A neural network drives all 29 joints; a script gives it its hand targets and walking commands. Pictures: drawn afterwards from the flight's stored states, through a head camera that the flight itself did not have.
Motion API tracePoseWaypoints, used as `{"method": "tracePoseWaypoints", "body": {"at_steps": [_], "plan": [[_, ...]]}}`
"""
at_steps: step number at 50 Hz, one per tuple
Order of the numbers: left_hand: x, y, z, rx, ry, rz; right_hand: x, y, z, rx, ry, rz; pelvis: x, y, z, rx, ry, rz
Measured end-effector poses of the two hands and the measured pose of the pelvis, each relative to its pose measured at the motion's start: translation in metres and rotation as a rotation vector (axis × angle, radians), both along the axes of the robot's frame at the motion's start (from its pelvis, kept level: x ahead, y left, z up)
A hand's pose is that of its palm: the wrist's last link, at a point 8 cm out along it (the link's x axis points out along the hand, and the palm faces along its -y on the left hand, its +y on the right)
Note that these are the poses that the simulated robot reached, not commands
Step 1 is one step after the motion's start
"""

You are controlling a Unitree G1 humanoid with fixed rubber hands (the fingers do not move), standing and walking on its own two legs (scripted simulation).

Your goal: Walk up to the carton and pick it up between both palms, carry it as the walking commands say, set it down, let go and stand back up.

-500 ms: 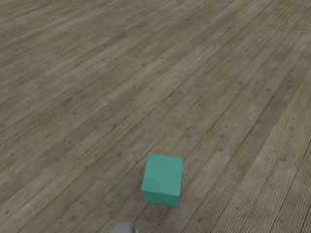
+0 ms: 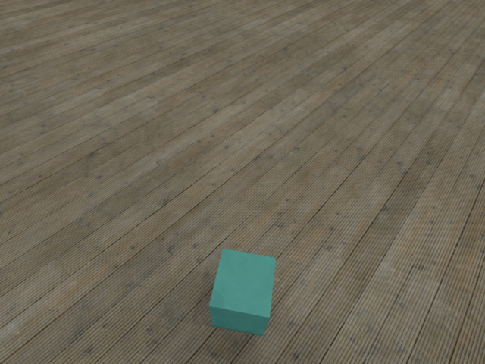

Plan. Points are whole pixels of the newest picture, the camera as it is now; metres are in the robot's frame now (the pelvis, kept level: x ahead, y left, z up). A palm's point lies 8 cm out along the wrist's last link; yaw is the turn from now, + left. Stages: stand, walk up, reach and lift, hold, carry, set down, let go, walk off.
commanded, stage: walk up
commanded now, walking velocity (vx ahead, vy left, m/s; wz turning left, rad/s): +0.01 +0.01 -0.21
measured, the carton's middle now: (243, 292) +0.47 -0.01 -0.66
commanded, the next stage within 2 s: stand in 1.54 s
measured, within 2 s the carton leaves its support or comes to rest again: neither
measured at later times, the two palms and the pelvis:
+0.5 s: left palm out of the picture +0.05 +0.24 -0.15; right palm out of the picture +0.00 -0.21 -0.14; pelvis +0.02 +0.02 +0.00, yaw -4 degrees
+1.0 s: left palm out of the picture +0.07 +0.24 -0.15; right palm out of the picture -0.01 -0.22 -0.14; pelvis +0.02 +0.01 +0.00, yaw -7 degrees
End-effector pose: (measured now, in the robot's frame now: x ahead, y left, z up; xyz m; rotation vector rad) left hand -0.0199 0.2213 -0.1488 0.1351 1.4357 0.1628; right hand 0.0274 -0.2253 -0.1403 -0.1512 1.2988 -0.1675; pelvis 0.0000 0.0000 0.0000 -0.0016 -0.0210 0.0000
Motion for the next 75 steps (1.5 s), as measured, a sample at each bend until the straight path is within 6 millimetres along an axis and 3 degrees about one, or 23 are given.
{"method": "tracePoseWaypoints", "body": {"at_steps": [9,15,24,30,35,40,47,54,75], "plan": [[0.028,0.003,0.004,0.02,-0.064,-0.057,-0.025,-0.012,-0.008,-0.027,0.051,-0.044,-0.002,0.0,-0.004,0.007,0.016,-0.044],[0.039,0.017,0.003,0.035,-0.07,-0.051,-0.04,-0.003,-0.009,-0.02,0.099,-0.052,0.006,0.011,-0.005,-0.003,0.026,-0.056],[0.069,0.021,-0.002,0.008,-0.083,-0.082,-0.026,0.015,-0.001,-0.022,0.05,-0.081,0.016,0.016,-0.003,0.01,0.027,-0.075],[0.086,0.016,0.001,0.02,-0.12,-0.101,-0.017,0.008,-0.004,-0.027,0.036,-0.093,0.018,0.012,-0.004,0.015,0.021,-0.086],[0.092,0.012,0.005,0.037,-0.142,-0.119,-0.021,-0.003,-0.009,-0.036,0.051,-0.111,0.017,0.008,-0.006,0.016,0.017,-0.099],[0.088,0.018,0.007,0.057,-0.136,-0.12,-0.032,-0.008,-0.011,-0.041,0.083,-0.116,0.016,0.011,-0.007,0.009,0.022,-0.107],[0.084,0.026,0.002,0.044,-0.098,-0.131,-0.039,-0.001,-0.005,-0.045,0.071,-0.142,0.016,0.015,-0.007,0.018,0.025,-0.13],[0.089,0.009,0.006,0.015,-0.111,-0.138,-0.039,0.01,-0.004,0.002,0.075,-0.144,0.02,0.01,-0.001,0.011,0.015,-0.118],[0.043,-0.02,0.004,-0.016,0.014,-0.099,-0.056,0.008,-0.006,0.041,0.145,-0.151,0.025,-0.008,0.002,0.005,0.003,-0.105]]}}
